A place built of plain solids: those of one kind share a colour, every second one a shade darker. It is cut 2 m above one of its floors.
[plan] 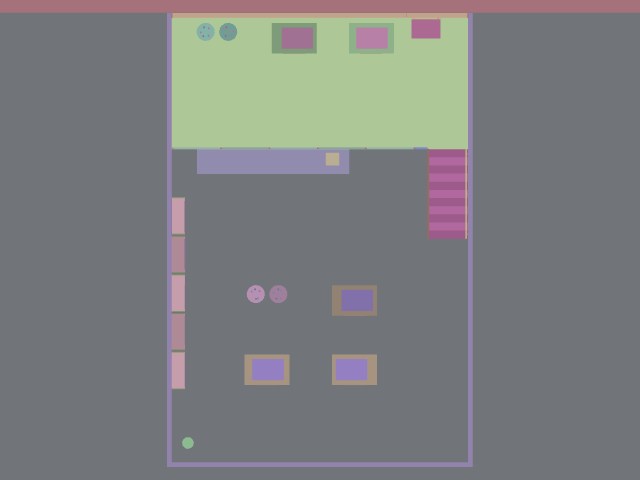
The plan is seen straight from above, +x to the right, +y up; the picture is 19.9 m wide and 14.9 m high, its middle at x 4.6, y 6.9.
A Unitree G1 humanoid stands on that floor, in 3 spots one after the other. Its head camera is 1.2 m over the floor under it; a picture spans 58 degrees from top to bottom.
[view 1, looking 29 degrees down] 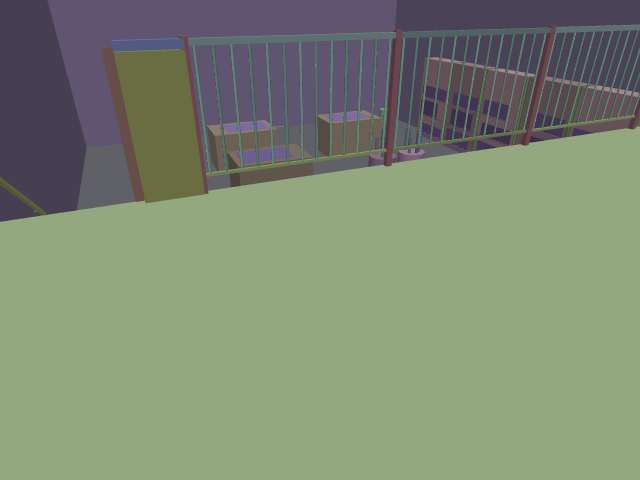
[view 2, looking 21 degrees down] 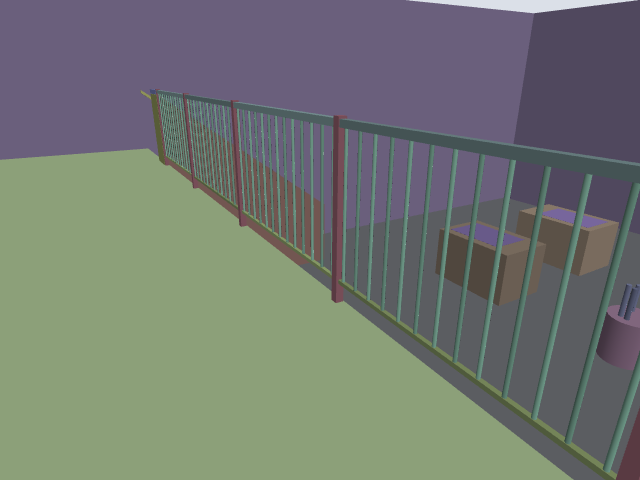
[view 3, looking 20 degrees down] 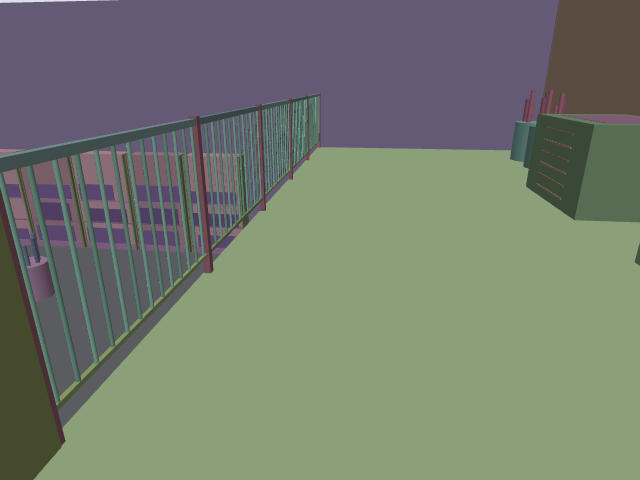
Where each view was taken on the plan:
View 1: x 7.89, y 12.70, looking -113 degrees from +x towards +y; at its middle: upper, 2.48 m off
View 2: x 1.20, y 10.92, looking -30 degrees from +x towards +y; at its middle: stair_guard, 8.32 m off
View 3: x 8.59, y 10.82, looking -173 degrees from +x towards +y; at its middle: upper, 3.51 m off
